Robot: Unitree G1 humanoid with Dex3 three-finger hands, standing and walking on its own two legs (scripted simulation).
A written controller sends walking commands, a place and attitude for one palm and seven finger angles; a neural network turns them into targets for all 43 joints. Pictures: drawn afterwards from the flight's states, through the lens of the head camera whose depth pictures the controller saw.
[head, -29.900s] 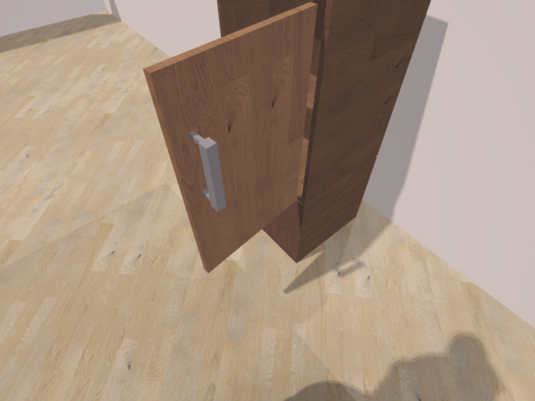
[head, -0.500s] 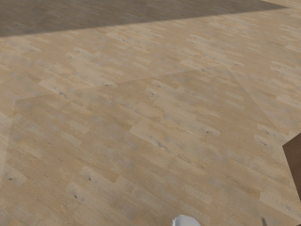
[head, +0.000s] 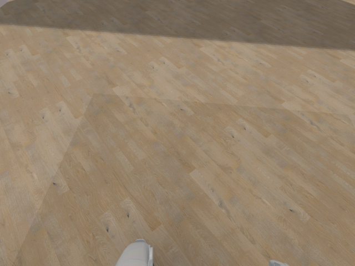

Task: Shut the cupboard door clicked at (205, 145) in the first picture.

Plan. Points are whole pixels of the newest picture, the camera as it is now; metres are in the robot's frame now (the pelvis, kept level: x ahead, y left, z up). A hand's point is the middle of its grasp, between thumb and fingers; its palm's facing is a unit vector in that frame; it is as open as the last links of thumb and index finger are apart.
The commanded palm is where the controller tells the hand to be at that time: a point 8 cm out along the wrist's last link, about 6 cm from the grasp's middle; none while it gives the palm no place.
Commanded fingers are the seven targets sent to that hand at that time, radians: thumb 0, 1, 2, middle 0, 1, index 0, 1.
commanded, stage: walk to a spot facing it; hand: left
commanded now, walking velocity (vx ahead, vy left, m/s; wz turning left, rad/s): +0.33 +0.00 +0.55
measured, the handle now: out of the picture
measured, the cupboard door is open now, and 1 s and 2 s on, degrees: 66 66 66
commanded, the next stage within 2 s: turn to face it in 0.50 s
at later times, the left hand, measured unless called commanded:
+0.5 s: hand (99, 197) +0.30 +0.25 -0.15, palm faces +0.16 -0.96 -0.21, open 7.4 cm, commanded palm none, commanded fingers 0.00 0.90 0.90 -0.20 -0.30 -0.20 -0.30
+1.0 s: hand (111, 191) +0.33 +0.23 -0.19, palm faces +0.23 -0.95 -0.20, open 7.3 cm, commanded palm none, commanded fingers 0.00 0.90 0.90 -0.20 -0.30 -0.20 -0.30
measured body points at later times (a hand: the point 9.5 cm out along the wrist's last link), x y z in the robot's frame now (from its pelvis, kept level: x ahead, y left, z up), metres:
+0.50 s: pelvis +0.21 +0.03 +0.00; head +0.25 +0.04 +0.45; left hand +0.29 +0.30 -0.13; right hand +0.24 -0.21 -0.15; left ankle +0.13 +0.12 -0.74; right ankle +0.33 -0.10 -0.70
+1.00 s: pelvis +0.35 +0.04 -0.01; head +0.37 +0.06 +0.44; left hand +0.32 +0.28 -0.17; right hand +0.50 -0.16 -0.14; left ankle +0.35 +0.14 -0.74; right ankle +0.35 -0.08 -0.72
